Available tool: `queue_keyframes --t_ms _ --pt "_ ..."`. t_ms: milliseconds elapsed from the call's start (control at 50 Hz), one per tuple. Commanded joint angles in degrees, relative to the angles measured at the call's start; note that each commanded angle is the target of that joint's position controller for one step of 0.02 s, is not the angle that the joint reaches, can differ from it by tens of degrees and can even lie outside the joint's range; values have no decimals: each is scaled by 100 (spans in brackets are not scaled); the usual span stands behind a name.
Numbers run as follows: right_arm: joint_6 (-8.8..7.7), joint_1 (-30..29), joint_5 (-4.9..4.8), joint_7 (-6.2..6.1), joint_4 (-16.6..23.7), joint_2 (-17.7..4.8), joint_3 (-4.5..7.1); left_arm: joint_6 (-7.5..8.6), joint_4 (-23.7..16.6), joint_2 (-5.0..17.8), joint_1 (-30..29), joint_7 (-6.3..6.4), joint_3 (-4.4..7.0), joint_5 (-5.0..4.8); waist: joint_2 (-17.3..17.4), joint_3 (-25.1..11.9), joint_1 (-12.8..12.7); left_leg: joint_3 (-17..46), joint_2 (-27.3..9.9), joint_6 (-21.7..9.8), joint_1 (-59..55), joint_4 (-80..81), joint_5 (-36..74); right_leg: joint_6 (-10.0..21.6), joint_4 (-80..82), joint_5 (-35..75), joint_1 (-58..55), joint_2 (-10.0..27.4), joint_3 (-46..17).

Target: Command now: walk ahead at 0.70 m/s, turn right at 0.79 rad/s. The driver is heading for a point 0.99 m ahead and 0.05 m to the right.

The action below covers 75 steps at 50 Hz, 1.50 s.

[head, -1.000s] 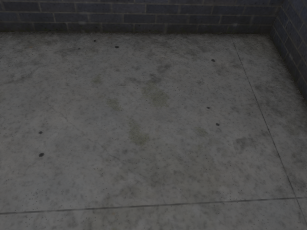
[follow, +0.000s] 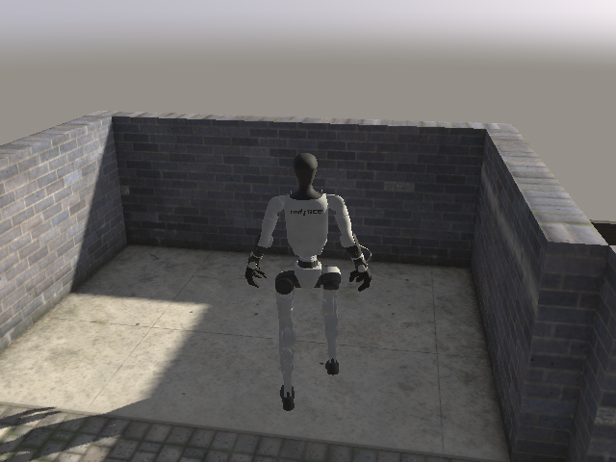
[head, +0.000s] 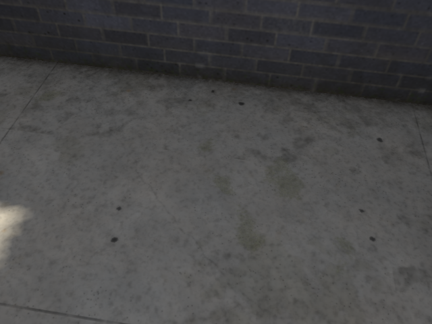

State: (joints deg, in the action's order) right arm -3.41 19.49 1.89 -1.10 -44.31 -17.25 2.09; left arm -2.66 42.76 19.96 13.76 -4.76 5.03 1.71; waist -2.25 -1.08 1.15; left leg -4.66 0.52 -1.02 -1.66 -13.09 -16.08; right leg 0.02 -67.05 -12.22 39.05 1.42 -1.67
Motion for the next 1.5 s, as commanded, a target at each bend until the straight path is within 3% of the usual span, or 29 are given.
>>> queue_keyframes --t_ms 20,160,220,260,280,300,320,340,400,500,640,680,720,740,760,780,820,860,1000,1100,1120,1140,1160,1180,1220,1280,1300,1400,1500 --pt "-183 214 19 27 132 -733 192 87 -696 247 -1034 -105 21 24 773 904 281 768 -1610 -607 -306 903 -806 -31 -115 278 1762 266 -92" --pt "-282 570 79 16 -281 -766 201 160 -1240 -25 -2144 -241 -226 23 660 1384 421 -624 -1658 -465 -476 977 1252 579 1598 224 1230 388 876" --pt "-185 507 77 -15 -355 -1090 245 176 -1089 76 -1312 -78 -209 -29 874 477 -229 -1180 -1671 -340 -635 -847 6823 1093 2058 -563 -714 -456 1522" --pt "-67 265 24 14 -216 -1406 325 276 -458 601 974 72 74 -45 858 -848 -1354 -1062 -1745 -294 603 -3849 6994 1406 2556 -768 -3798 -947 1129" --pt "-118 502 34 130 -75 -852 179 245 -211 1207 1240 208 292 11 -154 -1172 -1114 -956 -1119 -76 2656 -5790 2702 1584 3162 -1848 -5593 -181 -420" --pt "-267 299 -68 228 458 -380 36 193 -363 1750 992 250 396 1 -1205 -1812 -754 -168 -103 140 4465 -7727 -1054 2207 4589 -3239 -6475 1433 -4045" --pt "-351 -553 -48 209 608 -771 83 185 -355 1446 1195 283 345 -19 -62 -1701 -1110 798 -367 -12 4843 -7811 -215 1863 5131 -2832 -6225 1429 -4181" --pt "-369 -526 -186 172 579 -658 52 248 -175 1296 1057 365 299 43 38 -892 -832 643 -564 -63 4907 -7700 52 1716 5190 -1998 -5409 1536 -3532" --pt "-102 228 -46 254 112 -369 -48 568 -150 468 269 420 5 70 373 9 16 809 -1085 -147 3684 -6629 350 1265 5438 -758 -3013 1036 -1721" --pt "188 -616 -227 369 95 -190 -3 956 251 182 686 298 -104 -46 130 992 -131 781 -665 -251 4268 -5235 1231 252 6133 1620 -2695 335 217" --pt "41 -1056 -186 504 134 -119 -116 1114 412 224 703 555 -255 -108 -210 464 71 -669 187 -632 3153 -2794 2780 -195 5864 6835 -4018 453 1498" --pt "143 -215 -163 458 -131 -480 -3 993 359 576 496 769 -153 -58 -460 -101 614 -827 580 -718 2213 -2681 2379 -298 4656 8467 -4545 690 1520" --pt "235 2090 -136 360 -761 -1029 273 769 113 874 -363 872 -39 77 -442 -773 1875 -237 525 -1207 155 -2525 1627 -282 1489 8575 -3745 812 1354" --pt "248 2879 -250 265 -1018 -1139 400 681 64 746 -922 790 -20 29 427 -640 2343 369 102 -1689 -674 -1712 1728 -172 -1560 4199 -2642 -57 1480" --pt "303 2260 -255 210 -1168 -990 349 807 -321 -408 -1294 629 -354 181 1841 186 1418 1207 -2 -1793 -916 -2727 2363 -108 -3582 -1620 -77 -967 892" --pt "246 1291 -111 177 -738 -1121 317 887 -826 -733 -259 545 -527 -31 1760 -673 281 3844 -875 -2761 -1586 -1883 1251 -167 -3970 -1852 1265 -771 -328" --pt "216 612 -29 106 -386 -658 312 1101 -757 88 -355 419 -521 181 -291 24 27 5148 -1393 -2460 -26 298 -2156 77 -2398 -881 1140 -144 -729" --pt "41 322 -70 90 -329 -739 280 884 -782 107 -497 441 -552 358 -566 695 -367 4318 -891 -2142 1573 406 -1459 -124 -1311 -855 511 183 -587" --pt "-196 559 -245 221 -317 -921 435 653 -1373 -238 -1953 372 -734 -38 299 619 382 2590 149 -1413 2414 361 1421 -367 2870 1734 -1458 213 181" --pt "-117 405 -136 201 -258 -1306 638 854 -1191 500 -993 594 -411 31 699 -230 -29 2665 253 -737 899 -1808 3893 -170 4202 963 -2742 -259 -20" --pt "-133 105 -163 226 -163 -1381 665 908 -909 763 179 673 -279 47 640 -906 -696 2484 475 -555 1450 -3171 3601 -98 4054 963 -4116 60 -135" --pt "-204 -199 -209 209 40 -765 503 917 -604 1145 1582 784 -119 179 13 -1673 -1225 2056 762 -497 2480 -4950 1195 -1 3802 121 -5581 1194 -974" --pt "-153 867 -484 162 294 18 263 881 -673 1691 1322 808 -19 381 -1972 -2657 -426 1419 1207 -249 3986 -6603 -2169 655 4300 1233 -6863 3267 -4003" --pt "-13 648 -264 150 112 -615 273 797 -645 1315 912 802 45 238 -1453 -2664 -428 1346 447 -357 4585 -7039 -1404 938 4454 480 -6599 3112 -4551" --pt "152 -699 33 348 286 -869 331 691 -314 442 873 855 -144 151 -237 -1301 -553 1073 30 -222 4531 -6745 -356 534 4175 2982 -5210 2254 -1984" --pt "409 -1105 145 727 445 -340 152 612 388 80 1358 860 -155 -59 -755 -606 -230 1084 -312 -275 4880 -6724 121 170 4337 3394 -4471 1775 -550" --pt "564 -992 361 974 491 -471 199 477 740 620 1901 1124 14 -254 -635 -273 -118 1136 -27 -285 5143 -6973 -251 323 3935 6499 -4720 2015 -581" --pt "802 -1860 144 1215 913 -183 -80 516 899 451 972 948 29 -144 -444 484 373 802 -531 -370 4154 -4663 1317 274 4770 3709 -2719 1698 812" --pt "852 -2663 95 1276 974 -191 -70 705 905 1080 1151 1079 333 -235 -230 938 264 148 -661 -398 3880 -2972 2265 253 5115 3615 -3196 1900 1313"
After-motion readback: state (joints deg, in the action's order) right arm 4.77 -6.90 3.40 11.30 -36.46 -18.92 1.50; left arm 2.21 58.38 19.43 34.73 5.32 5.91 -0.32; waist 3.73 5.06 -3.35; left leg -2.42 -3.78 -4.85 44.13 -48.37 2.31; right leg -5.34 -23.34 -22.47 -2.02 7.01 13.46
